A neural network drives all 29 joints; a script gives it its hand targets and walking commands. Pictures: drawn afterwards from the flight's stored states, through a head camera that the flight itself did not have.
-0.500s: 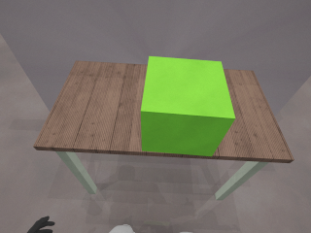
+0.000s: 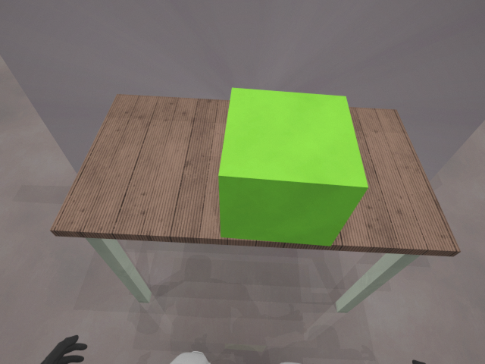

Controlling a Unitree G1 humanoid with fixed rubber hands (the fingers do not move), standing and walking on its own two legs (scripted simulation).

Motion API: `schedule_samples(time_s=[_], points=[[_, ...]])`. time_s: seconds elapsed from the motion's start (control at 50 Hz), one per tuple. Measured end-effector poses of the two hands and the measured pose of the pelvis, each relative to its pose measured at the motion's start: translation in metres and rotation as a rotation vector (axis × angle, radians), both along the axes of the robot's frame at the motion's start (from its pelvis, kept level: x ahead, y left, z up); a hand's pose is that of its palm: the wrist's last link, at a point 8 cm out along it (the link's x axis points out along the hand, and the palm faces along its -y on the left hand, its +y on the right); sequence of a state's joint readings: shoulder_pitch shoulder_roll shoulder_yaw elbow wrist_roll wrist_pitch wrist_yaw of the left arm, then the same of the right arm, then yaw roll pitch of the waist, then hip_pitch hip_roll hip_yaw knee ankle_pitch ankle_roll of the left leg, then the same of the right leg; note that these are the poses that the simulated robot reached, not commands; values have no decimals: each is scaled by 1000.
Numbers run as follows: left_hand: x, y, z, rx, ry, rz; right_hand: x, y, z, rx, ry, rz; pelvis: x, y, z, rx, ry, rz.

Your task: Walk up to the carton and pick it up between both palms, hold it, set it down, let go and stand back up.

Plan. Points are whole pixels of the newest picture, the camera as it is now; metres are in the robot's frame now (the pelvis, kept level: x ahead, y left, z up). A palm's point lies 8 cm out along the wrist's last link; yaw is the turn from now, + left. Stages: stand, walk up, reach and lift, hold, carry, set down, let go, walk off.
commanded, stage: walk up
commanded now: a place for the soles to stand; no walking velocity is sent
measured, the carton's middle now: (282, 168) +0.48 -0.08 +0.00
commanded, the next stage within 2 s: none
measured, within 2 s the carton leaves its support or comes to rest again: neither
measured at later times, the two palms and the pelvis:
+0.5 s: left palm out of the picture +0.13 +0.23 -0.07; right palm out of the picture +0.10 -0.40 -0.09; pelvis +0.05 -0.08 +0.01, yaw -2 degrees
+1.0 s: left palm (111, 352) +0.15 +0.22 -0.09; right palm out of the picture +0.10 -0.41 -0.09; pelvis +0.05 -0.08 +0.01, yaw -2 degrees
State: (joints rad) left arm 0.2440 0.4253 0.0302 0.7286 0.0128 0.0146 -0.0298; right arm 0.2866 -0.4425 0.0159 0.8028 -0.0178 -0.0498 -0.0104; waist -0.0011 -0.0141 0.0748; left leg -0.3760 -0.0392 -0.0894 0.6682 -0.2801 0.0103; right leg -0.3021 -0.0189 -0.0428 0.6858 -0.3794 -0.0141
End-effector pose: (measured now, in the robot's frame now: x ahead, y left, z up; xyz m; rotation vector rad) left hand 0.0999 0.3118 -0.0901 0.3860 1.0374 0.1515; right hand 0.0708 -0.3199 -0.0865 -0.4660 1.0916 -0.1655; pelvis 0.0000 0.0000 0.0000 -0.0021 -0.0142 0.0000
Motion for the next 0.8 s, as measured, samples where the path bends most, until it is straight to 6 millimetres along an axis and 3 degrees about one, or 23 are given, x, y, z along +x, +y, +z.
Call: schedule_samples(time_s=[0.08,0.18,0.26,0.36,0.48,0.64,0.8], points=[[0,0,3,12,20,14,0,-14,2,-15,-17,-33,1,-8,0,4,5,-4],[6,-12,12,48,24,21,0,-43,-2,-15,-29,-72,4,-31,-2,24,15,-14],[6,-34,16,78,21,25,3,-65,-13,8,-20,-96,13,-55,-4,33,-1,-27],[16,-63,29,66,29,14,19,-78,-7,25,-18,-92,31,-70,10,54,-15,-25],[28,-77,24,63,52,9,25,-85,-7,22,26,-93,44,-78,12,47,-1,-33],[39,-77,-5,6,63,12,36,-81,2,-31,18,-86,55,-70,2,6,2,-34],[47,-85,-4,-21,23,5,38,-81,7,-31,-15,-70,49,-72,5,9,-14,-40]])
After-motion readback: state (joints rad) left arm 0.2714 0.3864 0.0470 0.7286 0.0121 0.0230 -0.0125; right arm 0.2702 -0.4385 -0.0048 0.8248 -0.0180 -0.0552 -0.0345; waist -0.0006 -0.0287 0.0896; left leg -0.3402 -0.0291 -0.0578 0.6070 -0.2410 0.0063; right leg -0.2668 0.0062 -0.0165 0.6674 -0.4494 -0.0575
